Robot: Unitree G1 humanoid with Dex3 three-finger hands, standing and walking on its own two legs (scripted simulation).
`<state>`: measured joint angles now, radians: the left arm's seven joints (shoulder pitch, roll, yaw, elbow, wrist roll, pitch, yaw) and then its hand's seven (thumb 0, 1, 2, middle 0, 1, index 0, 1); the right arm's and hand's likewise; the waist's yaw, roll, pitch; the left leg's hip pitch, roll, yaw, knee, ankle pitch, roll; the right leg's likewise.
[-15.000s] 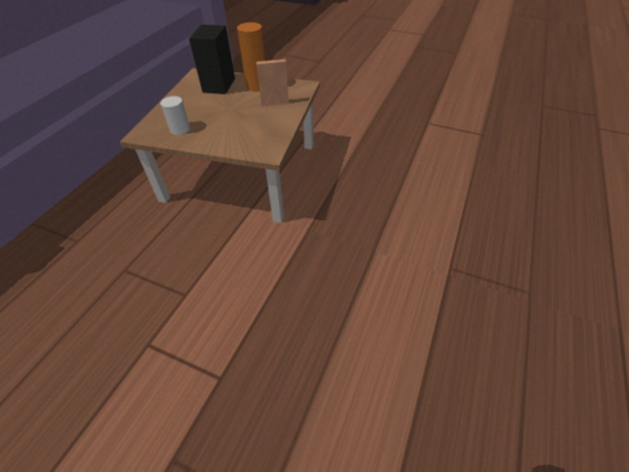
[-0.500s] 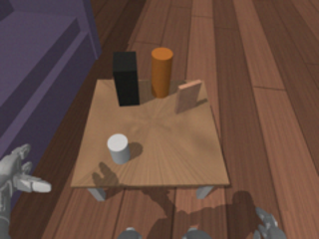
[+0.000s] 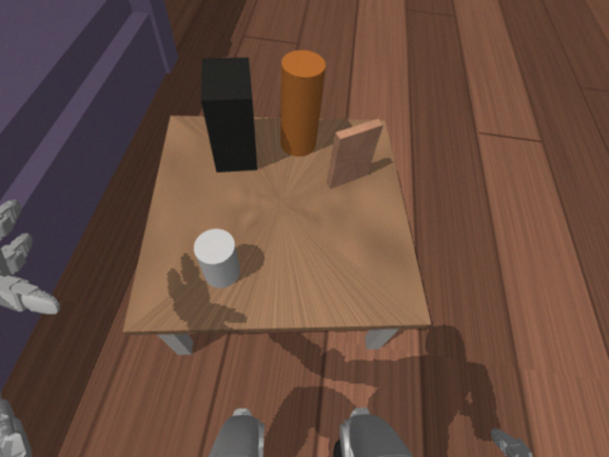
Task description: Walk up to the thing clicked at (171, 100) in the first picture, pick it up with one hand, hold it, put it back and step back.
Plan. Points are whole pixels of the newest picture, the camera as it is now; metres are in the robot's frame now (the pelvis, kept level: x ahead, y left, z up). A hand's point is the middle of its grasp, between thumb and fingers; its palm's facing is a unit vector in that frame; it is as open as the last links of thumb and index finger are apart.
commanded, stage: go down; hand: left
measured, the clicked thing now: (218, 259) +0.51 +0.18 -0.28
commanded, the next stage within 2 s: approach in 1.66 s
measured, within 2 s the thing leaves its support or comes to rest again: neither
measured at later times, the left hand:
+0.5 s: hand (35, 233) +0.40 +0.37 +0.02, palm faces +0.17 -0.98 -0.11, open 17.6 cm
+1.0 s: hand (33, 220) +0.42 +0.37 +0.02, palm faces +0.17 -0.98 -0.09, open 17.5 cm
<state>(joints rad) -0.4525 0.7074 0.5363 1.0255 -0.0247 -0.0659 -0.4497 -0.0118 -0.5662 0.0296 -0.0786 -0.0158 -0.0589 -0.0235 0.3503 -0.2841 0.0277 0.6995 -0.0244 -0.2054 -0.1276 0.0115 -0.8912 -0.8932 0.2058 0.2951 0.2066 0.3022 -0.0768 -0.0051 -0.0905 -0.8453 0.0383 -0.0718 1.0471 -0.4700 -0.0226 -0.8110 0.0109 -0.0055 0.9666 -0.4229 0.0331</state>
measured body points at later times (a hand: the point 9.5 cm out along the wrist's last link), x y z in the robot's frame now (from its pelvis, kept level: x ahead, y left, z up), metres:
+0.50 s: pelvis +0.00 +0.00 -0.01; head +0.12 +0.04 +0.42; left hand +0.38 +0.42 +0.03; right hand +0.06 -0.28 -0.10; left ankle +0.02 +0.13 -0.67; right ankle +0.03 -0.15 -0.67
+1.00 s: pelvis +0.00 +0.01 -0.02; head +0.13 +0.05 +0.41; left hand +0.40 +0.43 +0.03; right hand +0.06 -0.27 -0.11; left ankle +0.02 +0.13 -0.67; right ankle +0.03 -0.15 -0.67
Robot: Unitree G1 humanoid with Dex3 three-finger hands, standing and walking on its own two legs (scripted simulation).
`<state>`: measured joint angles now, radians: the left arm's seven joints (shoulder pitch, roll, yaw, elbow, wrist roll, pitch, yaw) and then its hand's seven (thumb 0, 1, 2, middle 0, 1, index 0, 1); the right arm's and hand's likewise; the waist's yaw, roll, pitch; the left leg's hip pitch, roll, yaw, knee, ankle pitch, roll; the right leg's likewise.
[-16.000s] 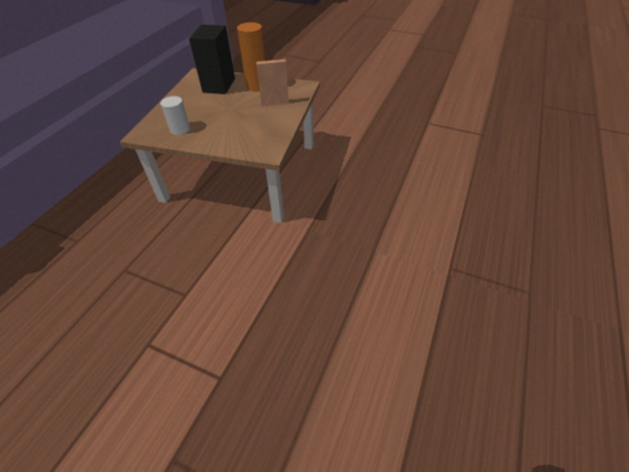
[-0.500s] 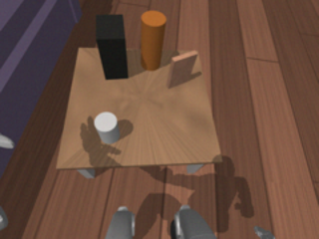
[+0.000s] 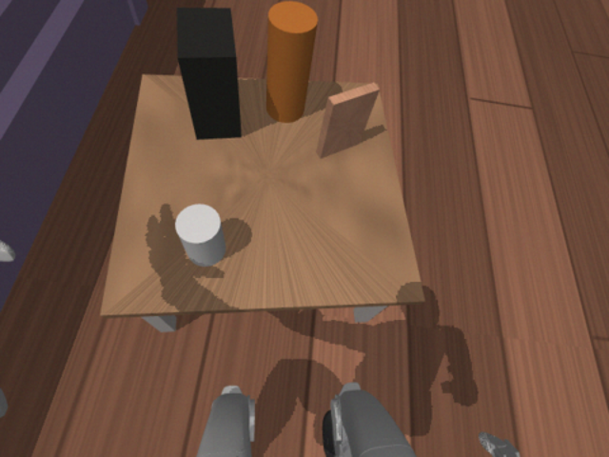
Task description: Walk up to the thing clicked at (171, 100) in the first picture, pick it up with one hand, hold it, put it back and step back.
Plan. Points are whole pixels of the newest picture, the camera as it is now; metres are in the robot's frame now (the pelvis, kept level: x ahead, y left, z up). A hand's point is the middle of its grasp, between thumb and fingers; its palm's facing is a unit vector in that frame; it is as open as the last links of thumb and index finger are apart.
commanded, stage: go down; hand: left
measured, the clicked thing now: (202, 236) +0.51 +0.18 -0.26
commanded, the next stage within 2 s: approach in 0.66 s
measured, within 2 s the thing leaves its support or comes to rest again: neither
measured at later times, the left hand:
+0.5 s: hand out of the picture +0.43 +0.38 +0.04, palm faces +0.17 -0.98 -0.08, open 17.2 cm
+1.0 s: hand out of the picture +0.45 +0.37 +0.04, palm faces +0.17 -0.99 -0.02, open 17.5 cm
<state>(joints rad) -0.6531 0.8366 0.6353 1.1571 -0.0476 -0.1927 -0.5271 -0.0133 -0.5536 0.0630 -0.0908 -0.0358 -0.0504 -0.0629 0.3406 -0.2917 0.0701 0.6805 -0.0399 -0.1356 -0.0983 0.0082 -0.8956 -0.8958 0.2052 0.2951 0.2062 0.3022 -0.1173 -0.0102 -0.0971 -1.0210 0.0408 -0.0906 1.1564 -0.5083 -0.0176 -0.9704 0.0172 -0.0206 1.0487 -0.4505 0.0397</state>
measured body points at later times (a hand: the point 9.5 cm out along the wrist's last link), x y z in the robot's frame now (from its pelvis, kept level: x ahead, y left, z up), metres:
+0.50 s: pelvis +0.00 +0.01 -0.01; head +0.14 +0.06 +0.42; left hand +0.41 +0.43 +0.05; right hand +0.04 -0.27 -0.10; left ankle +0.02 +0.12 -0.65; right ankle +0.03 -0.15 -0.65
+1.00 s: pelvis -0.01 +0.00 -0.02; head +0.15 +0.06 +0.40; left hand +0.43 +0.42 +0.05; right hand +0.04 -0.27 -0.11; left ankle +0.02 +0.12 -0.65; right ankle +0.03 -0.15 -0.65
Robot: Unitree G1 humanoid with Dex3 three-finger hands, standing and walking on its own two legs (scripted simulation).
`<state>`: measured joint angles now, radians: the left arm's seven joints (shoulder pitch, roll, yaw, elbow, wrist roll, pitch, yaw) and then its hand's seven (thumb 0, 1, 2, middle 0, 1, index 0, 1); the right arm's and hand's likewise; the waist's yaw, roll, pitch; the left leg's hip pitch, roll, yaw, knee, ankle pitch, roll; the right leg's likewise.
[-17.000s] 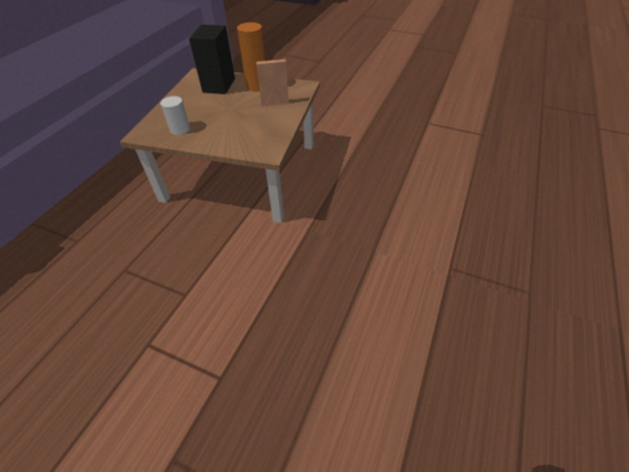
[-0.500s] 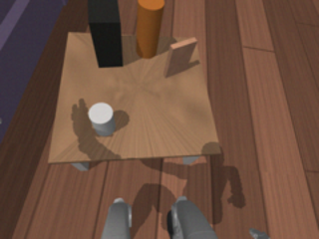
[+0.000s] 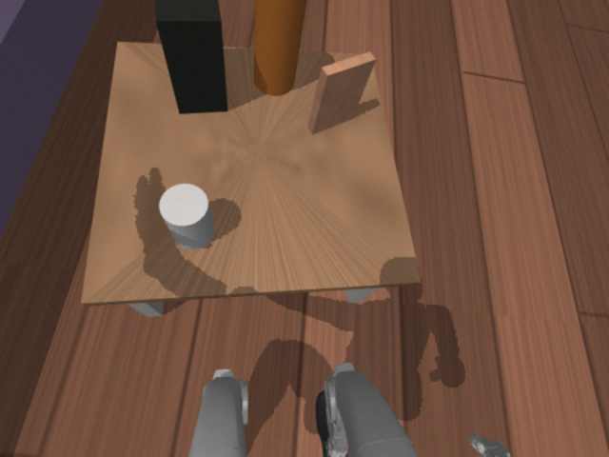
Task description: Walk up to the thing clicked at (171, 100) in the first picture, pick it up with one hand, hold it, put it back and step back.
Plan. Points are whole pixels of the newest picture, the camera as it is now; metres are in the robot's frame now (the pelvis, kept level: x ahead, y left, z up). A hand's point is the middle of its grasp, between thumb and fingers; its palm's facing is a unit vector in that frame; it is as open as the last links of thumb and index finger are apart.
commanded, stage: approach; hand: left
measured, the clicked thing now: (189, 218) +0.51 +0.18 -0.24
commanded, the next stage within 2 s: close in in 0.36 s
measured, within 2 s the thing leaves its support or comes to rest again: neither
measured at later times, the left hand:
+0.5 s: hand (124, 221) +0.47 +0.27 -0.17, palm faces +0.07 -1.00 +0.03, open 17.7 cm
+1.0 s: hand (168, 228) +0.48 +0.21 -0.21, palm faces +0.12 -0.99 -0.01, open 17.6 cm
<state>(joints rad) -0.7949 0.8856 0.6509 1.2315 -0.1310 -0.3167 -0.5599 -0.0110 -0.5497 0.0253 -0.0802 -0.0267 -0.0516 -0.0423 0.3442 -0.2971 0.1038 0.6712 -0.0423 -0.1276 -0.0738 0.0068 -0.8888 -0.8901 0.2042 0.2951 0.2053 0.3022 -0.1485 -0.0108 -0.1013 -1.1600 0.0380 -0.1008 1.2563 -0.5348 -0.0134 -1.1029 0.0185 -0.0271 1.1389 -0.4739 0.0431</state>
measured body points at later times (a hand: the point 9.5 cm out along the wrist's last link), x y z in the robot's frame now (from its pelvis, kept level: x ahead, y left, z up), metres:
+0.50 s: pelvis -0.05 -0.01 -0.19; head +0.16 +0.04 +0.21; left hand +0.46 +0.32 -0.17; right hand +0.04 -0.27 -0.29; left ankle +0.02 +0.12 -0.63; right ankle +0.03 -0.16 -0.63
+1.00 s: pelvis -0.07 -0.02 -0.25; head +0.14 +0.01 +0.15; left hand +0.46 +0.26 -0.21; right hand -0.03 -0.29 -0.36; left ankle +0.02 +0.12 -0.63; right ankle +0.03 -0.16 -0.63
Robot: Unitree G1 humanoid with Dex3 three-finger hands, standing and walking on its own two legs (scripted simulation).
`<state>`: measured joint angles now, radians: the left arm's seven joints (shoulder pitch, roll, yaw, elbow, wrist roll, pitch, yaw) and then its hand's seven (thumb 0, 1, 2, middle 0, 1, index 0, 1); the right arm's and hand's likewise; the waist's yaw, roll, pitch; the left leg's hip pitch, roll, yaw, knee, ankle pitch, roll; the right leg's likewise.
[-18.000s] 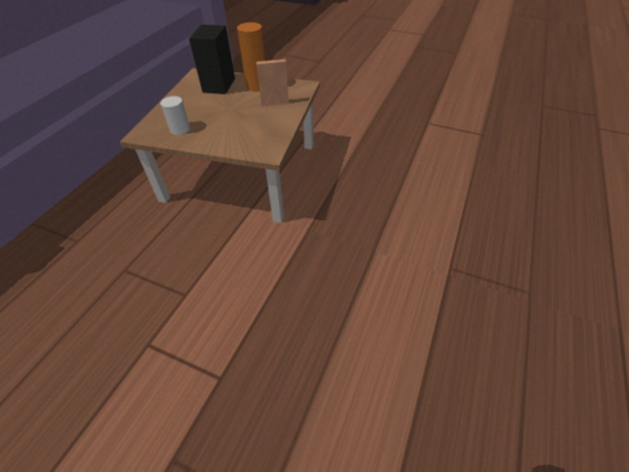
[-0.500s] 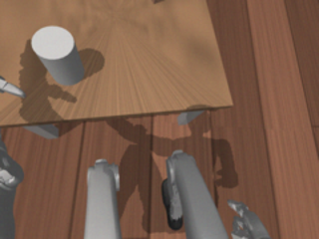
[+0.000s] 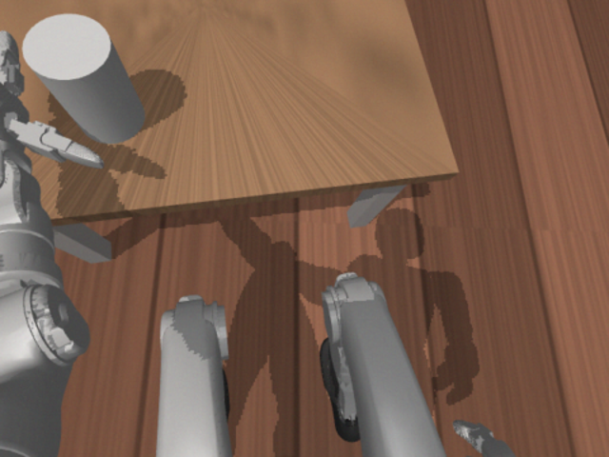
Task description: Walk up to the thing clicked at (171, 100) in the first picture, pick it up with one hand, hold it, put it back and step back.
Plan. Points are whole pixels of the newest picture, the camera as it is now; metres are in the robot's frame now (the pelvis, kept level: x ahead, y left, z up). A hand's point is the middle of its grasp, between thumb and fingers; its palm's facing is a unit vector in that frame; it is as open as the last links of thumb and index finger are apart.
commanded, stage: close in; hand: left
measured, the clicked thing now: (93, 86) +0.57 +0.22 +0.00
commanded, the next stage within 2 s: rest palm in 0.02 s
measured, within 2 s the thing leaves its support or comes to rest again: leaves its support in 1.56 s
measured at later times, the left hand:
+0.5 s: hand (72, 96) +0.54 +0.23 +0.02, palm faces +0.17 -0.98 -0.01, open 16.9 cm
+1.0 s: hand (73, 80) +0.56 +0.23 +0.03, palm faces +0.18 -0.98 -0.01, open 11.2 cm
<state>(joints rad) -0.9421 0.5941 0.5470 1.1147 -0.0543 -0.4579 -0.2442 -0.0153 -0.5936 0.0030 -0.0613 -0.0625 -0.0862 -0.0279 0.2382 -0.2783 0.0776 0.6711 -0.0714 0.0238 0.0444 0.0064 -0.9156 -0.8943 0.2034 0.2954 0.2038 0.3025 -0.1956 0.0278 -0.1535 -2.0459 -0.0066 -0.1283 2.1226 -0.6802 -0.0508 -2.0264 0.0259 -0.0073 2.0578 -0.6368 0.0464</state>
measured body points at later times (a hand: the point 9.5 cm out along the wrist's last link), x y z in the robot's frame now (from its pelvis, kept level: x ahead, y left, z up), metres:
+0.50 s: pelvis +0.01 +0.00 +0.00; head +0.22 +0.04 +0.39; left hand +0.53 +0.28 +0.02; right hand +0.08 -0.27 -0.13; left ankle +0.08 +0.14 -0.38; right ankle +0.10 -0.13 -0.38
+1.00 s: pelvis +0.00 +0.00 -0.01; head +0.22 +0.04 +0.39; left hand +0.54 +0.28 +0.03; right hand +0.04 -0.27 -0.12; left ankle +0.08 +0.14 -0.39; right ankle +0.10 -0.13 -0.38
